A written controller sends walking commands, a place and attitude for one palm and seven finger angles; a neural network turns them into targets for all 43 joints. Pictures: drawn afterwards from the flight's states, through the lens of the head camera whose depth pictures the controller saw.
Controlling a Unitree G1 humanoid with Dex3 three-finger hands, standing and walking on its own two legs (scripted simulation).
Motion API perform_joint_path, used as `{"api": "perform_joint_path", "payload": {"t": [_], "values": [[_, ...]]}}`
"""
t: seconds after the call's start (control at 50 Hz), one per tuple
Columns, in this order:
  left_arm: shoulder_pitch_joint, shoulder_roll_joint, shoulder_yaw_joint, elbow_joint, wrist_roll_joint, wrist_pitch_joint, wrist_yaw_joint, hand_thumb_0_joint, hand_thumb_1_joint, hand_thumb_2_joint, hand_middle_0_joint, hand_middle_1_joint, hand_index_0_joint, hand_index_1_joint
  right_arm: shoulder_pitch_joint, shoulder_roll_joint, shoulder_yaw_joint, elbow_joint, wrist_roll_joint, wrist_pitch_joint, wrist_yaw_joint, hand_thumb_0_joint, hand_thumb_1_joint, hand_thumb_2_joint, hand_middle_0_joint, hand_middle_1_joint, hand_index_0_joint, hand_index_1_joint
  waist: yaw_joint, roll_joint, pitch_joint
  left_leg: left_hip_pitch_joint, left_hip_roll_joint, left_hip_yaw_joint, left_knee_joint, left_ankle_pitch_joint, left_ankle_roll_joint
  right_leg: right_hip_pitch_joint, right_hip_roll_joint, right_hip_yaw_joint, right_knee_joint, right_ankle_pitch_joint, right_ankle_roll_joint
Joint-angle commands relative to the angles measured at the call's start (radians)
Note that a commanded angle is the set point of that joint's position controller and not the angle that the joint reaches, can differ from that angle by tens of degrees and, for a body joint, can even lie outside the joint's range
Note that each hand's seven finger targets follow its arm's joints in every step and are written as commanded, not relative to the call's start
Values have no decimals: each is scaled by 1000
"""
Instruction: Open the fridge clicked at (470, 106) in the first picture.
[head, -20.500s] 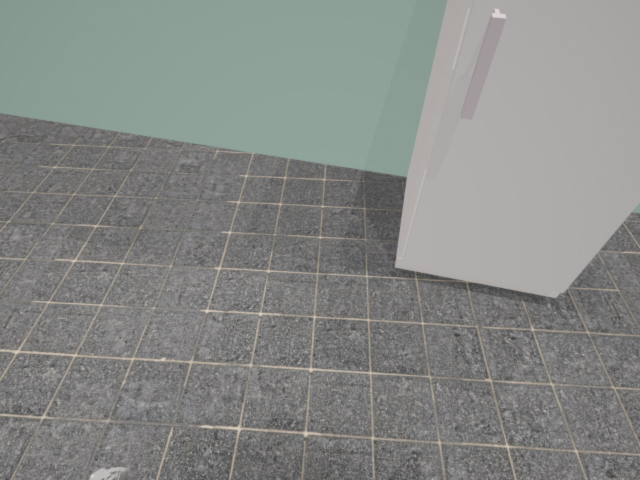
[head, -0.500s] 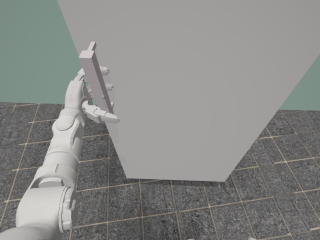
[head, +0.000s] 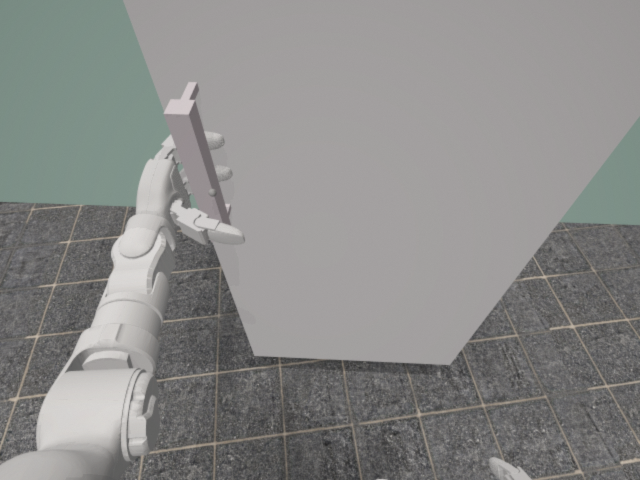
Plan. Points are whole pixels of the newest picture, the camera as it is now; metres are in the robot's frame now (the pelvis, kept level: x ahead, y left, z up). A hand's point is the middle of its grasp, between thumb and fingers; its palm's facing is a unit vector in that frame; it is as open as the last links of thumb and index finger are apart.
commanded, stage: slide the fingers in behind the handle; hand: left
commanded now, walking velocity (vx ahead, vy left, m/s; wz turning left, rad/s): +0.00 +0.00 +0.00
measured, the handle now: (208, 170) +0.49 +0.16 +0.11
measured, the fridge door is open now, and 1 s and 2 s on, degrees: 0 0 1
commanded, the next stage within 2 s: grip the handle and tug to test in 0.10 s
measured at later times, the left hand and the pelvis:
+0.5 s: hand (214, 193) +0.44 +0.14 +0.12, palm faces -0.07 -1.00 -0.01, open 11.8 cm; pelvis +0.00 +0.00 +0.00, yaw +0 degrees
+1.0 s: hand (213, 195) +0.44 +0.14 +0.12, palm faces -0.06 -1.00 +0.00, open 6.0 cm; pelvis +0.00 +0.00 +0.00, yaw +0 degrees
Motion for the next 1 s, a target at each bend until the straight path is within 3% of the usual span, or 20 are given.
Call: {"api": "perform_joint_path", "payload": {"t": [0.0,0.04,0.08,0.16,0.18,0.26,0.3,0.38,0.44,0.48,0.54,0.58,0.64,0.66,0.72,0.76,0.78,0.86,0.88,0.98], "values": [[-463,211,40,-224,-10,-78,-7,0,-500,300,-300,-1200,-300,-1200,36,-136,-49,-105,1,-38,-11,0,-900,-900,200,300,200,300,-8,0,-353,12,-28,-27,-83,213,18,277,7,53,-54,288,4],[-483,171,7,-216,-12,-77,-9,0,-500,300,-300,-1200,-300,-1200,38,-132,-50,-98,3,-40,-11,0,-900,-900,200,300,200,300,-23,10,-334,31,-25,-28,-79,208,17,241,10,47,-59,277,4],[-480,191,29,-198,-17,-77,-3,0,-500,300,-300,-1200,-300,-1200,49,-140,-52,-96,0,-40,-12,0,-900,-900,200,300,200,300,-21,-45,-338,17,-24,-34,-82,203,19,253,12,44,-60,266,5],[-475,175,18,-191,-13,-73,-6,0,-500,300,-300,-1200,-300,-1200,52,-136,-52,-90,0,-43,-9,0,-900,-900,200,300,200,300,-19,-6,-351,24,-25,-33,-82,208,15,247,11,43,-55,272,4],[-485,185,23,-191,-13,-75,-5,0,-500,300,-300,-1200,-300,-1200,59,-141,-54,-88,0,-42,-10,0,-900,-900,200,300,200,300,-24,-34,-348,23,-24,-36,-81,218,18,250,12,39,-55,277,3],[-485,168,7,-214,-13,-77,-2,0,-313,380,-320,-1227,-320,-1227,58,-138,-54,-87,-1,-43,-5,0,-900,-900,200,300,200,300,-27,-26,-346,29,-22,-37,-83,223,15,242,14,39,-56,283,4],[-471,160,3,-234,-10,-83,0,0,-220,420,-330,-1240,-330,-1240,55,-136,-55,-92,-1,-44,-3,0,-900,-900,200,300,200,300,-18,10,-365,51,-22,-38,-80,248,15,243,15,39,-49,297,0],[-424,222,62,-220,-12,-78,7,0,-33,500,-350,-1267,-350,-1267,59,-145,-57,-93,-4,-39,-5,0,-900,-900,200,300,200,300,-6,-56,-355,14,-21,-32,-83,245,19,283,13,41,-52,308,3],[-435,177,24,-266,-6,-81,9,0,107,560,-365,-1287,-365,-1287,48,-133,-55,-99,-3,-41,-1,0,-900,-900,200,300,200,300,-3,14,-363,49,-22,-33,-84,253,13,258,14,39,-50,304,-1],[-405,196,47,-262,-11,-81,16,0,200,600,-375,-1300,-375,-1300,51,-138,-57,-104,-4,-39,-2,0,-900,-900,200,300,200,300,5,-42,-362,37,-21,-36,-85,260,16,279,16,37,-50,308,0],[-432,159,15,-253,-11,-71,16,0,340,660,-390,-1320,-390,-1320,39,-133,-54,-100,-2,-40,-3,0,-900,-900,200,300,200,300,-11,-30,-329,31,-21,-33,-91,227,15,260,15,39,-59,290,3],[-423,194,40,-268,-4,-74,20,0,433,700,-400,-1333,-400,-1333,43,-137,-56,-102,-4,-38,-6,0,-900,-900,200,300,200,300,-2,-21,-352,39,-22,-32,-88,244,17,275,14,40,-55,299,0],[-415,147,8,-267,-9,-69,18,0,573,760,-415,-1353,-415,-1353,35,-130,-54,-101,-3,-41,-4,0,-900,-900,200,300,200,300,-10,-27,-341,50,-20,-32,-88,243,16,260,15,38,-59,303,2],[-417,152,11,-250,-12,-64,17,0,620,780,-420,-1360,-420,-1360,38,-132,-53,-99,-2,-41,-5,0,-900,-900,200,300,200,300,-13,-51,-330,36,-20,-35,-91,234,16,262,15,37,-61,297,3],[-422,202,52,-252,-11,-67,15,0,760,840,-435,-1380,-435,-1380,36,-135,-54,-98,-3,-37,-8,0,-900,-900,200,300,200,300,-3,-33,-338,24,-24,-28,-90,228,17,282,10,46,-62,300,4],[-428,165,16,-261,-7,-68,10,0,853,880,-445,-1393,-445,-1393,27,-129,-49,-105,-3,-38,-8,0,-900,-900,200,300,200,300,-6,-3,-339,34,-25,-29,-92,229,15,272,10,44,-59,298,1],[-435,176,21,-249,-8,-70,11,0,900,900,-450,-1400,-450,-1400,35,-133,-51,-103,-2,-36,-10,0,-900,-900,200,300,200,300,-12,-35,-333,34,-23,-34,-88,236,17,270,11,40,-58,298,1],[-439,180,33,-233,-17,-70,4,0,900,900,-450,-1400,-450,-1400,30,-132,-51,-101,-1,-39,-11,0,-900,-900,200,300,200,300,-11,-32,-336,22,-26,-29,-89,204,18,273,10,48,-66,280,5],[-451,217,59,-243,-17,-75,9,0,900,900,-450,-1400,-450,-1400,34,-137,-52,-100,-3,-37,-14,0,-900,-900,200,300,200,300,-7,-30,-347,21,-27,-30,-88,219,18,287,8,47,-61,290,4],[-446,204,47,-239,-15,-81,6,0,900,900,-450,-1400,-450,-1400,34,-136,-53,-102,-4,-37,-14,0,-900,-900,200,300,200,300,-10,-52,-344,19,-26,-30,-90,221,20,290,10,48,-63,296,6]]}}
